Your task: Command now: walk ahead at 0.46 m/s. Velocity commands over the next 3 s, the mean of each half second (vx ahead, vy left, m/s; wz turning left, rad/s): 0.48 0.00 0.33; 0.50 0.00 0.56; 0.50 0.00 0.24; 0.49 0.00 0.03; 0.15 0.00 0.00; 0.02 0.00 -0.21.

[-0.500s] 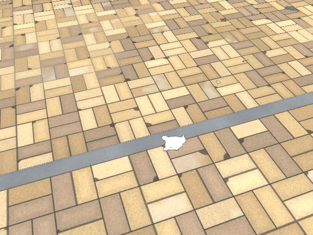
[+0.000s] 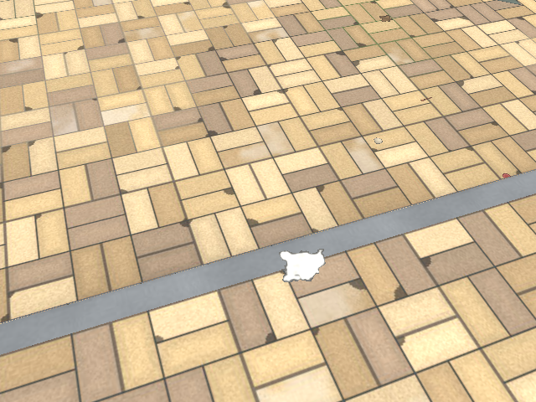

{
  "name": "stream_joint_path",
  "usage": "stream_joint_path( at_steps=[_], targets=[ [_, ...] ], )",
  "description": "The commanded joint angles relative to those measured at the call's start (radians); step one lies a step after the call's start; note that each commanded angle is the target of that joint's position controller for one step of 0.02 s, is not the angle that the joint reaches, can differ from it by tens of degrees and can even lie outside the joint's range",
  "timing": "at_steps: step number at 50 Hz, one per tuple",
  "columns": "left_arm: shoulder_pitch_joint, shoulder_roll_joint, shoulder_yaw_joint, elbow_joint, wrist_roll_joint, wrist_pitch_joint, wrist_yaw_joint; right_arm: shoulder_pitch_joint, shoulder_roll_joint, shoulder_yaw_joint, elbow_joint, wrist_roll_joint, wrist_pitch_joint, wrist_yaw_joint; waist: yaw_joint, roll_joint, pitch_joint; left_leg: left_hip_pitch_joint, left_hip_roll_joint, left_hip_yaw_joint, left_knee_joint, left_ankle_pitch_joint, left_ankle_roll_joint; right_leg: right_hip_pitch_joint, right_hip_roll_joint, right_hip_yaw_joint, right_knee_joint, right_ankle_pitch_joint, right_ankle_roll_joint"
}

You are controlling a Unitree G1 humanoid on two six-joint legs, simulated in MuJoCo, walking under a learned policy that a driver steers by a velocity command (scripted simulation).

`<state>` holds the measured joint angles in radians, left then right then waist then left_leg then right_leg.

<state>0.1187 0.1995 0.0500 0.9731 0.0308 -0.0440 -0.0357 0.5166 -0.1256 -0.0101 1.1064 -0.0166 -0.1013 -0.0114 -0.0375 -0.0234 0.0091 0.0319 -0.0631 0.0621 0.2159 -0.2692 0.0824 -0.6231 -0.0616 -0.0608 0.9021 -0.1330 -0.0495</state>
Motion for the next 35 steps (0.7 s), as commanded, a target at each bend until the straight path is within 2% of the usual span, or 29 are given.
stream_joint_path(
  at_steps=[1, 3, 5, 7, 8, 9, 10, 11, 12, 13, 14, 15, 16, 18, 21, 25, 28, 30, 33, 34, 35],
  targets=[
    [-0.150, 0.003, -0.014, -0.092, -0.012, -0.005, -0.002, 0.062, -0.118, -0.013, -0.015, -0.001, -0.012, -0.005, -0.003, 0.111, 0.134, -0.065, 0.229, -0.112, -0.074, 0.508, 0.092, -0.036, 0.031, -0.054, -0.173, 0.077, 0.004],
    [-0.195, 0.016, -0.014, -0.116, -0.016, -0.006, 0.000, 0.078, -0.129, -0.015, -0.006, 0.000, -0.012, -0.007, -0.011, 0.121, 0.142, -0.057, 0.242, -0.131, -0.060, 0.566, 0.098, 0.021, 0.047, -0.062, -0.250, 0.086, -0.010],
    [-0.180, 0.039, -0.007, -0.126, -0.018, -0.010, 0.007, 0.056, -0.149, -0.019, -0.007, -0.003, -0.011, -0.009, 0.014, 0.119, 0.132, -0.016, 0.264, -0.146, -0.011, 0.684, 0.101, 0.075, 0.059, -0.049, -0.293, 0.066, -0.035],
    [-0.049, 0.073, 0.009, -0.094, -0.019, -0.022, 0.021, 0.011, -0.174, -0.027, -0.017, -0.004, -0.010, -0.010, 0.077, 0.117, 0.062, 0.010, 0.260, -0.139, 0.142, 0.915, 0.083, 0.241, 0.101, -0.046, -0.330, 0.011, -0.064],
    [0.099, 0.092, 0.023, -0.048, -0.018, -0.032, 0.030, -0.011, -0.182, -0.030, -0.021, -0.001, -0.007, -0.007, 0.139, 0.092, -0.011, -0.015, 0.230, -0.121, 0.310, 0.934, 0.068, 0.410, 0.122, -0.053, -0.392, 0.030, -0.080],
    [0.258, 0.138, 0.042, -0.005, -0.001, -0.044, 0.041, -0.021, -0.174, -0.029, -0.033, 0.004, -0.007, -0.002, 0.197, 0.069, -0.102, -0.162, 0.189, -0.111, 0.527, 0.738, 0.056, 0.652, 0.040, 0.026, -0.416, 0.011, -0.102],
    [0.383, 0.240, 0.067, -0.004, 0.028, -0.049, 0.049, 0.038, -0.089, -0.013, -0.065, 0.022, -0.004, 0.004, 0.190, -0.077, -0.259, -0.393, 0.092, -0.058, 0.864, 0.256, 0.034, 0.899, -0.254, 0.381, -0.452, -0.183, -0.156],
    [0.333, 0.250, 0.071, -0.015, 0.015, -0.033, 0.037, 0.109, -0.082, -0.025, -0.058, 0.040, 0.007, 0.003, 0.137, -0.185, -0.323, -0.590, -0.019, -0.083, 1.125, -0.231, 0.027, 0.934, -0.400, 0.760, -0.627, -0.282, -0.251],
    [0.204, 0.180, 0.056, -0.043, -0.007, -0.027, 0.033, 0.027, -0.144, -0.041, -0.077, 0.018, 0.019, -0.001, 0.094, -0.065, -0.179, -0.654, 0.068, -0.119, 1.166, -0.142, 0.036, 0.788, -0.366, 0.667, -0.668, -0.406, -0.229],
    [0.117, 0.103, 0.036, -0.061, -0.015, -0.035, 0.031, -0.072, -0.140, -0.044, -0.102, 0.006, 0.020, 0.005, 0.084, 0.001, -0.052, -0.656, 0.105, -0.116, 1.118, -0.063, 0.036, 0.629, -0.324, 0.518, -0.704, -0.375, -0.198],
    [0.090, 0.072, 0.027, -0.056, -0.012, -0.044, 0.032, -0.102, -0.112, -0.045, -0.111, 0.001, 0.025, 0.011, 0.057, 0.014, 0.015, -0.623, 0.135, -0.117, 1.066, -0.026, 0.037, 0.520, -0.278, 0.396, -0.732, -0.263, -0.161],
    [0.109, 0.046, 0.019, -0.039, -0.012, -0.051, 0.041, -0.107, -0.106, -0.051, -0.118, -0.014, 0.036, 0.017, 0.034, -0.008, 0.036, -0.589, 0.156, -0.120, 1.028, -0.017, 0.033, 0.457, -0.244, 0.302, -0.741, -0.171, -0.136],
    [0.130, 0.029, 0.014, -0.025, -0.011, -0.057, 0.047, -0.088, -0.086, -0.051, -0.115, -0.020, 0.050, 0.024, 0.015, -0.018, 0.037, -0.563, 0.161, -0.114, 1.015, -0.012, 0.027, 0.427, -0.222, 0.228, -0.745, -0.103, -0.121],
    [0.185, 0.038, 0.014, -0.009, -0.014, -0.073, 0.050, -0.113, -0.071, -0.054, -0.139, -0.021, 0.070, 0.032, 0.004, -0.021, 0.036, -0.587, 0.168, -0.101, 0.991, 0.023, 0.021, 0.428, -0.216, 0.145, -0.756, -0.005, -0.117],
    [0.234, 0.057, 0.016, -0.001, -0.010, -0.079, 0.050, -0.227, -0.075, -0.055, -0.190, -0.018, 0.089, 0.041, 0.008, -0.027, 0.066, -0.694, 0.180, -0.083, 0.927, 0.133, 0.010, 0.452, -0.199, 0.037, -0.770, 0.073, -0.106],
    [0.281, 0.059, 0.008, 0.004, -0.012, -0.081, 0.055, -0.388, -0.071, -0.045, -0.256, -0.015, 0.087, 0.053, 0.031, -0.025, 0.101, -0.702, 0.160, -0.022, 0.681, 0.283, 0.002, 0.476, -0.166, -0.086, -0.754, 0.222, -0.084],
    [0.337, 0.093, 0.013, 0.014, -0.013, -0.077, 0.063, -0.488, -0.071, -0.036, -0.298, -0.015, 0.085, 0.061, 0.062, -0.035, 0.111, -0.669, 0.140, 0.048, 0.537, 0.295, 0.014, 0.551, -0.187, -0.134, -0.738, 0.315, -0.076],
    [0.375, 0.104, 0.015, 0.026, -0.011, -0.068, 0.070, -0.529, -0.082, -0.037, -0.321, -0.018, 0.084, 0.062, 0.074, -0.037, 0.115, -0.670, 0.126, 0.073, 0.484, 0.246, 0.032, 0.638, -0.207, -0.159, -0.704, 0.392, -0.077],
    [0.370, 0.137, 0.023, 0.026, -0.009, -0.049, 0.079, -0.500, -0.108, -0.050, -0.327, -0.024, 0.085, 0.057, 0.044, -0.068, 0.074, -0.565, 0.051, 0.121, 0.437, 0.094, 0.083, 0.727, -0.221, -0.210, -0.552, 0.761, -0.073],
    [0.361, 0.156, 0.029, 0.023, -0.007, -0.040, 0.081, -0.439, -0.122, -0.058, -0.312, -0.025, 0.086, 0.054, 0.016, -0.084, 0.039, -0.491, 0.015, 0.133, 0.431, 0.035, 0.103, 0.738, -0.225, -0.222, -0.450, 0.877, -0.071],
    [0.352, 0.174, 0.034, 0.015, -0.007, -0.029, 0.080, -0.346, -0.143, -0.070, -0.286, -0.025, 0.082, 0.051, -0.021, -0.088, -0.016, -0.386, -0.018, 0.130, 0.401, 0.001, 0.125, 0.726, -0.227, -0.224, -0.301, 0.899, -0.070]
  ],
)
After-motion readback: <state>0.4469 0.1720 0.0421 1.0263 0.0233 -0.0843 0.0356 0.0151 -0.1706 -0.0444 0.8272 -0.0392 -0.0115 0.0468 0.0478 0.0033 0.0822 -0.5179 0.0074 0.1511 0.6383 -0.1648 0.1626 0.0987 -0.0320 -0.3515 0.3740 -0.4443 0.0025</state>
